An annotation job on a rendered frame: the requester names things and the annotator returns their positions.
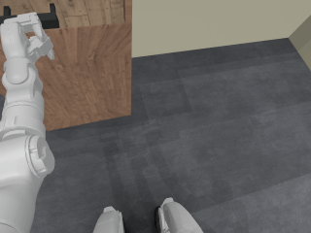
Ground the left robot shin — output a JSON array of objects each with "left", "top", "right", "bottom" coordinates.
[{"left": 103, "top": 206, "right": 116, "bottom": 213}]

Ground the handle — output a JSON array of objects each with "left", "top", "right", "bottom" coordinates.
[{"left": 0, "top": 3, "right": 60, "bottom": 30}]

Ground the left robot hand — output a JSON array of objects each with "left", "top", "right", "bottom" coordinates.
[{"left": 0, "top": 12, "right": 54, "bottom": 65}]

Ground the cabinet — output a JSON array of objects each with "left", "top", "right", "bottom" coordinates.
[{"left": 0, "top": 0, "right": 132, "bottom": 131}]

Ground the left robot upper arm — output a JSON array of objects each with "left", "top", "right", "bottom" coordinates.
[{"left": 0, "top": 134, "right": 55, "bottom": 233}]

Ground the robot left thigh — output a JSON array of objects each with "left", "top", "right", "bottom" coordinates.
[{"left": 92, "top": 211, "right": 124, "bottom": 233}]

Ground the drawer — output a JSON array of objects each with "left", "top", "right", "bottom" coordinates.
[{"left": 0, "top": 0, "right": 124, "bottom": 30}]

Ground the left robot forearm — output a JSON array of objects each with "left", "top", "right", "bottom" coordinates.
[{"left": 0, "top": 57, "right": 46, "bottom": 142}]

